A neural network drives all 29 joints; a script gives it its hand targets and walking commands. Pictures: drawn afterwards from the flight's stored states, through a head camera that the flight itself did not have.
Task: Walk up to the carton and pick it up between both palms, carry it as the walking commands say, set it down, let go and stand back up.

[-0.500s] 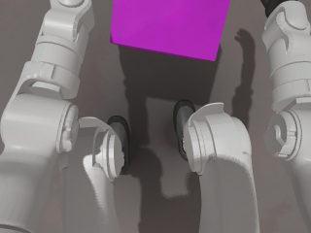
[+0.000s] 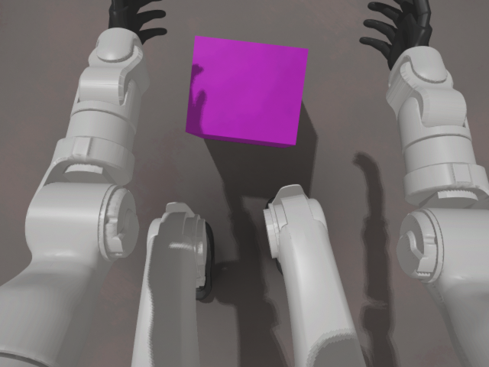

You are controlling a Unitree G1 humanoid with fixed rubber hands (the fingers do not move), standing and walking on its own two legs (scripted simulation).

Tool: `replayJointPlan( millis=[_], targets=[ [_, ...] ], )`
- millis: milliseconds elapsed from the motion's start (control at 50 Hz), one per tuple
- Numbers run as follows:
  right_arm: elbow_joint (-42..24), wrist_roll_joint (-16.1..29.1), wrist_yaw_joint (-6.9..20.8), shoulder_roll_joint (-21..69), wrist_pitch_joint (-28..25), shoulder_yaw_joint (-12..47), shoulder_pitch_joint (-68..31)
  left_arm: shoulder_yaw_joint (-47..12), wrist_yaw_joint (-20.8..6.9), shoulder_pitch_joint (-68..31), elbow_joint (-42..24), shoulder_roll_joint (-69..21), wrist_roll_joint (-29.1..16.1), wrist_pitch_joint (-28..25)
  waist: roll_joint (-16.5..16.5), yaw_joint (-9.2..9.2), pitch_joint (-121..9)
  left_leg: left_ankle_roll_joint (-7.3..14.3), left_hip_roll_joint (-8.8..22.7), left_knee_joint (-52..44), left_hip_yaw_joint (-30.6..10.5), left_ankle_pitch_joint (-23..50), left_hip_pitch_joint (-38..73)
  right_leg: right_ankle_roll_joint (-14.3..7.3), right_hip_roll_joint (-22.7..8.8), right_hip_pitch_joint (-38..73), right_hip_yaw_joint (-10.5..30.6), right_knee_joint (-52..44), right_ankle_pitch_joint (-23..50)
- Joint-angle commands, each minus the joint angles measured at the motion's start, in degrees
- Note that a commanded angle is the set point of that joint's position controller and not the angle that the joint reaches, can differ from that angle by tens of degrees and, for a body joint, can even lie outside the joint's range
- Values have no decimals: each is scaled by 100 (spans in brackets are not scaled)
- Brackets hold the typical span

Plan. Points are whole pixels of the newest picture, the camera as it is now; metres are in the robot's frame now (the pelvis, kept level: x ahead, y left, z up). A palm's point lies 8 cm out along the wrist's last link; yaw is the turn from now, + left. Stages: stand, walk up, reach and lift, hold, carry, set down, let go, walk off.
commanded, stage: set down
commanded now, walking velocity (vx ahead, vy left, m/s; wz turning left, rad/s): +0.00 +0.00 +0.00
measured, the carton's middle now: (246, 101) +0.50 -0.06 -0.37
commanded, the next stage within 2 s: let go in 0.80 s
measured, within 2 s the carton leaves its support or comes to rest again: neither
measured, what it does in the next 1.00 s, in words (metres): rises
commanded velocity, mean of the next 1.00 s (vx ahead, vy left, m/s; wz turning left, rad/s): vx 0.00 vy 0.00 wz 0.00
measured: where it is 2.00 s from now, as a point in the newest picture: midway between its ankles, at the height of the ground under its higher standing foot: (242, 261)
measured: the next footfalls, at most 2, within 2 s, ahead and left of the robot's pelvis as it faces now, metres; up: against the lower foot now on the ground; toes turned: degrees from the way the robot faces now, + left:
none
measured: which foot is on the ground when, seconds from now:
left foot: down 0.00-1.00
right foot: down 0.00-1.00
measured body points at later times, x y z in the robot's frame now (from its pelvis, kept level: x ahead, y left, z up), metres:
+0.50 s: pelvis +0.04 +0.02 +0.14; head +0.34 -0.03 +0.47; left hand +0.57 +0.08 +0.03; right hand +0.48 -0.30 +0.03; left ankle +0.10 +0.13 -0.43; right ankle +0.12 -0.10 -0.43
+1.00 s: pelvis +0.06 +0.00 +0.22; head +0.34 -0.05 +0.57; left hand +0.53 +0.09 +0.09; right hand +0.45 -0.29 +0.08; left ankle +0.10 +0.13 -0.43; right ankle +0.12 -0.10 -0.43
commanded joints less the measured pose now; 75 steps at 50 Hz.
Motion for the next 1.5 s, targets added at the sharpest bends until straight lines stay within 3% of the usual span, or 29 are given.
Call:
replayJointPlan(
  millis=[0,40,60,80,200,220,300,320,340,360,380,400,500,560,600,620,660,700,720,740,820,960,1120,1140,1200,1300,1380,1400,1480],
  targets=[
    [-620,-864,-44,-1224,-414,-885,-639,-48,-121,-1350,-1137,859,78,-351,-170,-643,-6591,175,-290,-1491,594,467,812,408,-94,5527,-350,-1643,2262],
    [-1279,-585,25,-950,-449,-885,-1134,-188,-137,-1721,-1624,540,41,-322,497,-388,-7193,98,-331,-1522,589,1253,2203,373,-17,4741,-459,-1865,2326],
    [-1360,-648,51,-995,-487,-852,-1026,-369,-123,-1611,-1640,493,-75,-335,370,-698,-7115,98,-286,-1695,512,1052,2272,328,-25,4792,-620,-2036,2316],
    [-1538,-413,117,-1036,-493,-865,-1235,-235,-85,-1670,-1792,491,-2,-313,554,-325,-6941,54,-323,-1868,594,1201,2313,331,-17,4841,-504,-2171,2322],
    [-1397,-378,443,-1190,-368,-981,-1117,-234,-9,-1351,-1798,428,222,41,379,-463,-7461,18,-188,-2523,373,1257,3457,338,-10,4819,-779,-2762,1996],
    [-1734,-198,434,-1096,-339,-918,-1021,-309,-8,-1387,-2363,495,222,38,829,-272,-7991,24,-162,-2730,392,1504,4197,330,-27,4943,-722,-2857,2145],
    [-916,-430,685,-845,-426,-971,-198,-145,102,-795,-2204,158,392,40,186,-349,-7628,56,-74,-3184,79,2372,4556,361,-5,5153,-849,-3194,2838],
    [-946,-348,790,-689,-423,-838,-189,-98,112,-379,-1726,147,474,44,54,-115,-7358,109,-64,-3261,21,2402,4445,370,53,4925,-879,-3235,2746],
    [-646,-421,855,-602,-437,-916,-54,-159,86,-653,-2198,-10,563,-7,606,-161,-7173,8,-71,-3403,162,2217,4623,321,24,4878,-785,-3381,2594],
    [-1101,-614,828,-946,-513,-1184,-428,-51,121,-502,-2141,107,649,-26,110,-250,-7209,5,-94,-3349,24,2469,4446,358,20,4926,-756,-3399,2781],
    [-1186,-646,809,-1176,-515,-1320,-146,0,112,-412,-2171,224,639,-33,366,-290,-7773,14,-141,-3577,121,2588,4847,383,-11,5545,-804,-3526,3163],
    [-1535,-586,773,-1020,-544,-1229,-304,132,106,-154,-2109,290,723,-77,199,-101,-7496,11,-172,-3703,179,2460,4595,404,51,5737,-731,-3687,3142],
    [-1415,-770,864,-764,-616,-1069,-46,102,-11,-231,-2336,130,620,-216,-350,-195,-7100,112,-160,-4195,170,2476,4365,450,-74,6724,-512,-4194,3542],
    [-1280,-706,900,-527,-645,-1144,318,-12,-22,264,-2132,-77,721,-252,144,6,-7188,46,-167,-4658,106,2945,5042,434,-66,6832,-449,-4542,3687],
    [-990,-928,895,-451,-657,-1157,380,-177,-146,-64,-1945,-270,499,-240,168,-449,-6803,81,-119,-4840,44,2613,4892,423,-115,6660,-526,-4756,3475],
    [-1267,-889,868,-493,-731,-1253,431,15,-141,240,-2011,-125,730,-300,296,-160,-6903,33,-154,-4997,107,2634,5048,444,-151,6977,-447,-4890,3611],
    [-747,-1070,910,-249,-774,-1237,579,-205,-215,113,-1845,-503,484,-390,69,-475,-6448,62,-79,-5156,104,2679,4769,376,-141,7020,-382,-5074,3647],
    [-321,-1140,884,-19,-841,-1185,927,-16,-213,526,-1490,-393,743,-467,246,-233,-6212,39,-63,-5225,61,2476,4753,343,-171,6924,-398,-5109,3594],
    [-382,-1253,870,-87,-955,-1225,835,-23,-231,396,-1457,-520,751,-537,-18,-463,-5919,45,11,-5329,-33,2306,4409,290,-198,7096,-331,-5237,3644],
    [-638,-1283,867,-88,-1030,-1282,708,165,-169,786,-1232,-340,947,-560,12,-109,-6093,62,8,-5448,-40,2593,4568,351,-194,7148,-423,-5188,3801],
    [-1210,-1431,917,-193,-1130,-1267,514,432,112,522,-1926,-288,1281,-636,45,-29,-6696,-45,-72,-5472,33,2701,4535,261,-164,8213,-229,-5273,4222],
    [-1919,-1606,1189,-484,-987,-771,2850,-20,368,2927,-3104,-977,1276,-525,-173,-4,-7940,-50,-37,-5870,32,3719,6512,168,-67,9395,-354,-5446,4726],
    [-2944,-972,1160,-146,-1085,54,4359,-255,-70,4142,-3980,-386,755,-927,-994,24,-5712,320,-22,-6639,83,2414,5894,306,-270,10509,48,-6372,4085],
    [-2594,-878,1175,35,-1078,326,4733,-401,-98,4725,-3685,-880,845,-906,-357,203,-5249,244,-73,-6764,168,2335,5873,176,-350,10796,340,-6460,4528],
    [-2238,-964,1162,46,-1103,347,5103,-102,-184,4916,-3150,-416,935,-958,-324,226,-4071,276,119,-7096,-18,1744,6322,260,-421,9988,204,-6759,3200],
    [-2573,-966,1043,200,-1224,665,6513,-177,-382,6597,-2628,-497,883,-1062,-410,406,-3629,286,172,-7327,-42,2051,7222,330,-455,10611,206,-7103,3382],
    [-3044,-1082,926,255,-1325,835,7786,-297,-464,7662,-3375,-387,895,-1253,-328,450,-3406,239,309,-7859,-54,2487,8554,349,-411,11301,73,-7532,3354],
    [-2733,-889,985,99,-1317,813,6963,-135,-459,7004,-3353,-291,963,-1283,160,567,-2375,214,318,-7849,-138,2289,8367,339,-352,10530,-71,-7405,2811],
    [-3474,-1048,938,-89,-1359,715,6958,-368,-577,7634,-3557,-306,839,-1276,-230,564,-2012,175,441,-8220,-119,2500,9467,377,-320,10769,-167,-7920,2398]
  ],
)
